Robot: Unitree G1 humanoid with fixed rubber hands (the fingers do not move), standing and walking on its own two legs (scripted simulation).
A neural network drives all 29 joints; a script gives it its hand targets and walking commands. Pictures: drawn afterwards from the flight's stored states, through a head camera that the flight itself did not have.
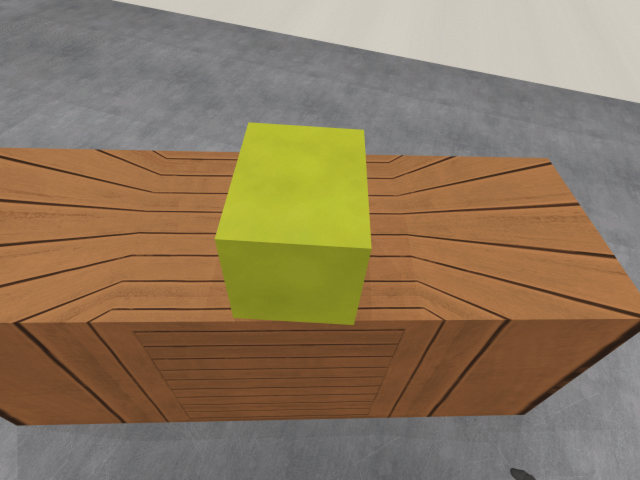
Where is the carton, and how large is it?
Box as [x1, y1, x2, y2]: [215, 122, 371, 324]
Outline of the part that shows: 248,122 215,236 215,242 233,317 353,324 371,248 363,130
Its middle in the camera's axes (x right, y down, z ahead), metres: -0.04 -0.04 +0.75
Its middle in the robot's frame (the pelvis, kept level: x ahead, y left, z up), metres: +0.58 +0.02 -0.07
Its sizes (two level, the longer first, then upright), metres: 0.309 0.229 0.225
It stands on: a pedestal, 0.60 m high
